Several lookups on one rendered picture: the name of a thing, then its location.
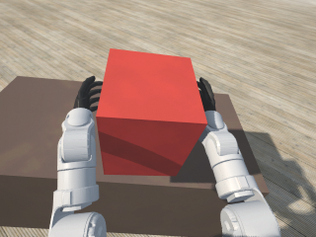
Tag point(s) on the right robot hand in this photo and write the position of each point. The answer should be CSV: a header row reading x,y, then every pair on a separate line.
x,y
206,95

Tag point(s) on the right robot forearm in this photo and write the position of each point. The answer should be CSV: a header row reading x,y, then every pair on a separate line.
x,y
233,181

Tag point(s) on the carton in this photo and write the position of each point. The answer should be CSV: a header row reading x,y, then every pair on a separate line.
x,y
150,114

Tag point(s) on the robot right upper arm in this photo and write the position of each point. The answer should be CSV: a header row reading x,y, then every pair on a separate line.
x,y
248,219

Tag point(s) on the pedestal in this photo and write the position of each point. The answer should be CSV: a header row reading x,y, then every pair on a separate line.
x,y
32,111

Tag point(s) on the left robot forearm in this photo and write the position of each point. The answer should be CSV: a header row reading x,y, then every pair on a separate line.
x,y
76,161

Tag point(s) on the left robot hand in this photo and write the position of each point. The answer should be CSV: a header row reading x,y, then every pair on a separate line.
x,y
84,94

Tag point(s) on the robot left upper arm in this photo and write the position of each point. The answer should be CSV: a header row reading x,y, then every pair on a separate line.
x,y
85,224

